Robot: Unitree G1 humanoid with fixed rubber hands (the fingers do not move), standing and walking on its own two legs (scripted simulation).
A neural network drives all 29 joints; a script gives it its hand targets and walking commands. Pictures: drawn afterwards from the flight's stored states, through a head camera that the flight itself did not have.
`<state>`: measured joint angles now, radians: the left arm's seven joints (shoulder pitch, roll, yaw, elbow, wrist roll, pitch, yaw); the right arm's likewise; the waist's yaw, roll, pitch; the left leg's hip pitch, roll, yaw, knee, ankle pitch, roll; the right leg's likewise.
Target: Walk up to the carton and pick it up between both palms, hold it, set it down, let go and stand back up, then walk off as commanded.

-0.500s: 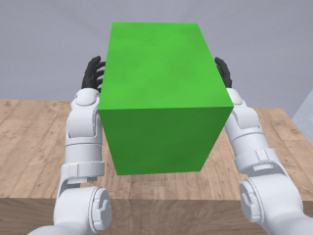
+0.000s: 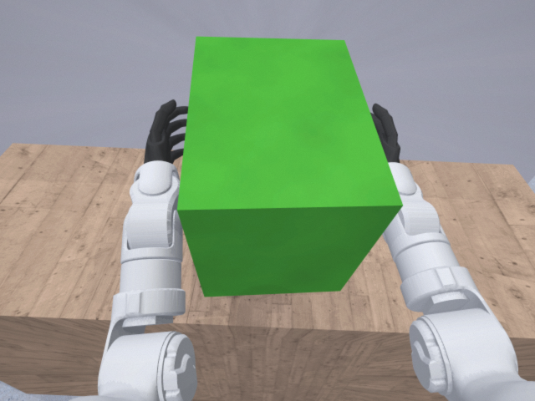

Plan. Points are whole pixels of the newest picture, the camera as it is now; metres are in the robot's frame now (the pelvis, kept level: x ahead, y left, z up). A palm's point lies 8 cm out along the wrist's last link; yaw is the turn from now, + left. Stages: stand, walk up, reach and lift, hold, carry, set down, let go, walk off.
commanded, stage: set down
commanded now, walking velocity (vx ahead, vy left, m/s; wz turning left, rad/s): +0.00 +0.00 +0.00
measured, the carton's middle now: (272, 171) +0.41 +0.01 +0.14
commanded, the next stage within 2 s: none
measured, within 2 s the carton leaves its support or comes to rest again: neither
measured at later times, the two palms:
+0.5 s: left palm (148, 171) +0.37 +0.19 +0.17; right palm (358, 164) +0.42 -0.12 +0.15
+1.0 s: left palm (159, 178) +0.38 +0.18 +0.15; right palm (355, 168) +0.44 -0.12 +0.12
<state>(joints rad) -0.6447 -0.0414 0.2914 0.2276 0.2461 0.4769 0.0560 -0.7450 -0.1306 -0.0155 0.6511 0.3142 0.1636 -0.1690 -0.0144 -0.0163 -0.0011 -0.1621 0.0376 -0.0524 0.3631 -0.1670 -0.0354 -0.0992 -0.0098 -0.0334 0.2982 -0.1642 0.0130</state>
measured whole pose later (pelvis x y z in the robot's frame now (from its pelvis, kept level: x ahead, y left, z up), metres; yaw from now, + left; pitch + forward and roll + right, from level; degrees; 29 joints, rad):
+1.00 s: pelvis +0.01 -0.02 +0.00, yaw +0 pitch +0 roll -1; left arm -0.67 -0.07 0.29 0.41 0.25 0.33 0.14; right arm -0.81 -0.14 -0.11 0.95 0.13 -0.03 -0.03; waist 0.13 0.02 0.03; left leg -0.15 0.06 -0.05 0.33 -0.16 -0.05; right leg -0.10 0.02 -0.03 0.28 -0.17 -0.01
